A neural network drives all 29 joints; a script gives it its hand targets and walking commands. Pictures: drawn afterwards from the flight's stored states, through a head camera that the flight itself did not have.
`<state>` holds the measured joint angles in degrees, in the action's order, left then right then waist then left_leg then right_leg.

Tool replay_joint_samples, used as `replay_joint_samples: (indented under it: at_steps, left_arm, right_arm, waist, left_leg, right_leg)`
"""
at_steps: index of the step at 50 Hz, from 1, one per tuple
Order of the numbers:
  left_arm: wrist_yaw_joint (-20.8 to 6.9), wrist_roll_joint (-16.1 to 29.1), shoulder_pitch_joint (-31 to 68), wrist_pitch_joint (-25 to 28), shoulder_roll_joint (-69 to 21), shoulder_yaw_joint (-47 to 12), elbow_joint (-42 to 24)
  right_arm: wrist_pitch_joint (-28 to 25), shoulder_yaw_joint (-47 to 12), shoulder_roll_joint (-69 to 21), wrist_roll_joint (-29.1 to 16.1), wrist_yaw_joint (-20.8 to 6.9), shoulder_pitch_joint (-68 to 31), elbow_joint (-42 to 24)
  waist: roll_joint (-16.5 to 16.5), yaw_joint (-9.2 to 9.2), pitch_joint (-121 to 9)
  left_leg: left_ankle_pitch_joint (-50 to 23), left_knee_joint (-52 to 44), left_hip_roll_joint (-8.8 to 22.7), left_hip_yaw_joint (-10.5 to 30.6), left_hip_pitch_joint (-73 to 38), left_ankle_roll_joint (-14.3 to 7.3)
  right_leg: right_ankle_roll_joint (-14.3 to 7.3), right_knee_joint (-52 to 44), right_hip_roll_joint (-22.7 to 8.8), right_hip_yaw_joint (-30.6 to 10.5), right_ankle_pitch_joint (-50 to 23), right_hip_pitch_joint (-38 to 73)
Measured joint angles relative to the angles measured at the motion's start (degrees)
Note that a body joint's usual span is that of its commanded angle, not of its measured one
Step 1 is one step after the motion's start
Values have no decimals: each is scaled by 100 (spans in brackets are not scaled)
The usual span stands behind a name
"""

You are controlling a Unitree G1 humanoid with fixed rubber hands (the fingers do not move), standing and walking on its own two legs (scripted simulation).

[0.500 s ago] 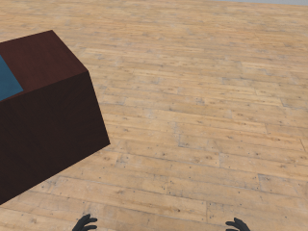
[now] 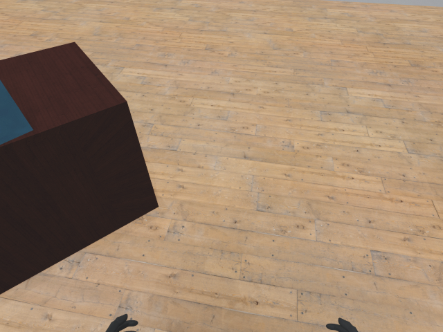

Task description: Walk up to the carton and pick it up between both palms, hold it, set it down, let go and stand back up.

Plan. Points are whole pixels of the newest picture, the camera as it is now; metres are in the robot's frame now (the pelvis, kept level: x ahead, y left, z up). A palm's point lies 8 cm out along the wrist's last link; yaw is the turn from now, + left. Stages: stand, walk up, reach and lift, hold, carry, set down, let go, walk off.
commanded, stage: stand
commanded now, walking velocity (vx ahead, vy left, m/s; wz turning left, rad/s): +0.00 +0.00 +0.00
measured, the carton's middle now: out of the picture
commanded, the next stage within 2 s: none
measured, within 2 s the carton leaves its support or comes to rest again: neither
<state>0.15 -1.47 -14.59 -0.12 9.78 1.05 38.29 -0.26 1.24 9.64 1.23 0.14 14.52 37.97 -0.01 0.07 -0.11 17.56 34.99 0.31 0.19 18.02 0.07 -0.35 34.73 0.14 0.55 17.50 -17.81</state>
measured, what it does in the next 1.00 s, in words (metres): stands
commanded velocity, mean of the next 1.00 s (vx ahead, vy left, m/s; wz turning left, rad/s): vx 0.00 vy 0.00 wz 0.00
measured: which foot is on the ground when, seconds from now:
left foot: down 0.00-1.00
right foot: down 0.00-1.00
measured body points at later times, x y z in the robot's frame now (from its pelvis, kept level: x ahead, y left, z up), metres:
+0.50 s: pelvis +0.00 +0.00 +0.00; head +0.00 -0.01 +0.45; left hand +0.11 +0.23 -0.12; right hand +0.10 -0.24 -0.12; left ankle +0.01 +0.12 -0.73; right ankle +0.01 -0.12 -0.73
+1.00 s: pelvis +0.00 +0.00 +0.01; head +0.01 +0.00 +0.46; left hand +0.09 +0.23 -0.12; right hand +0.08 -0.24 -0.12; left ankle +0.01 +0.12 -0.73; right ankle +0.01 -0.12 -0.73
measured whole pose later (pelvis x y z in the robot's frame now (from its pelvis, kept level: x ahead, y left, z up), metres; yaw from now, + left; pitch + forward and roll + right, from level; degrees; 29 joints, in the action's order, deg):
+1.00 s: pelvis +0.00 +0.00 +0.01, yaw +0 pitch +0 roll +0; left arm 0.9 -1.3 -16.1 0.4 9.8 2.1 45.2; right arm -0.3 2.3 9.7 1.3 1.1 17.1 45.0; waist 0.1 0.0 0.2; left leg 15.5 30.7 0.3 0.3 15.3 0.2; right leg -0.6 30.7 0.1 0.7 15.7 -15.2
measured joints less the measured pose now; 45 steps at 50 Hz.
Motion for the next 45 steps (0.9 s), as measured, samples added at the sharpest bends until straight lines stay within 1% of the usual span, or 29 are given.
replay_joint_samples:
  at_steps: [5, 14, 20, 45]
  left_arm:
    - [2, 0, -57, -9, -23, 9, 71]
    - [11, -5, -104, 0, -31, 26, 193]
    - [38, -5, -102, 15, 6, 61, 252]
    - [65, 13, -133, 53, -4, 97, 595]
  right_arm:
    - [21, 11, -19, 3, 18, 11, 43]
    - [31, 52, 4, 8, 23, 68, 142]
    - [23, 76, 33, 5, 67, 162, 258]
    - [-2, 105, 1, 16, 78, 244, 608]
  waist:
    - [-8, 23, 35]
    - [-57, 4, -22]
    - [-55, -5, -13]
    - [12, -14, 26]
  left_leg:
    - [-30, -38, 11, 15, -24, 14]
    - [-62, -100, 24, 16, -61, 28]
    - [-97, -170, 30, 9, -107, 33]
    - [-191, -390, 4, 15, -234, 21]
  right_leg:
    - [-15, -42, 11, 15, -27, 29]
    - [-30, -101, 24, 16, -58, 63]
    - [-37, -163, 31, 9, -93, 102]
    - [-36, -355, 6, 14, -165, 222]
